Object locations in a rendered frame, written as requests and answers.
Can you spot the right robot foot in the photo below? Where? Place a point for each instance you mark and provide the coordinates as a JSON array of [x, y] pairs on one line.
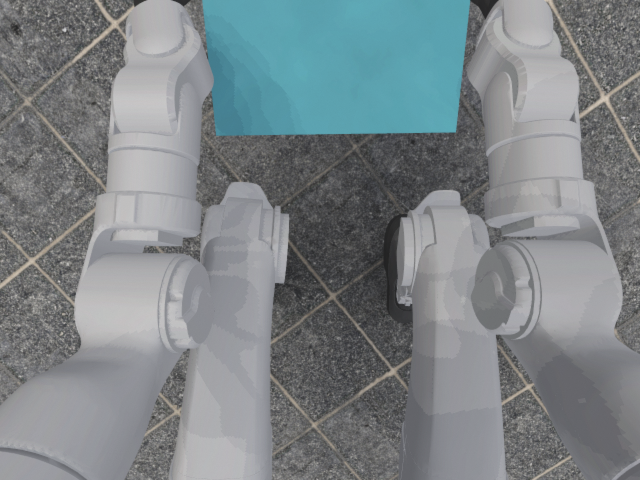
[[402, 313]]

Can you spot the robot left shin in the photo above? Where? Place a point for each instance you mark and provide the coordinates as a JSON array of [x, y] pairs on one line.
[[214, 215]]

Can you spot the carton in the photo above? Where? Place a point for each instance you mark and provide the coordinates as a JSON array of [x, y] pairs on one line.
[[302, 67]]

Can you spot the left robot upper arm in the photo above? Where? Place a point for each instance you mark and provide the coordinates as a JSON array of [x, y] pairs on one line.
[[86, 418]]

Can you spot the robot right forearm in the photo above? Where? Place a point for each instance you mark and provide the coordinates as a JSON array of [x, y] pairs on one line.
[[529, 96]]

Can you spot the robot left forearm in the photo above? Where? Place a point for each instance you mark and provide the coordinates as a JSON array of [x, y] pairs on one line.
[[154, 136]]

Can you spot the right robot upper arm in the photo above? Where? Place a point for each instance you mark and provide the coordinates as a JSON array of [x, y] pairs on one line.
[[555, 303]]

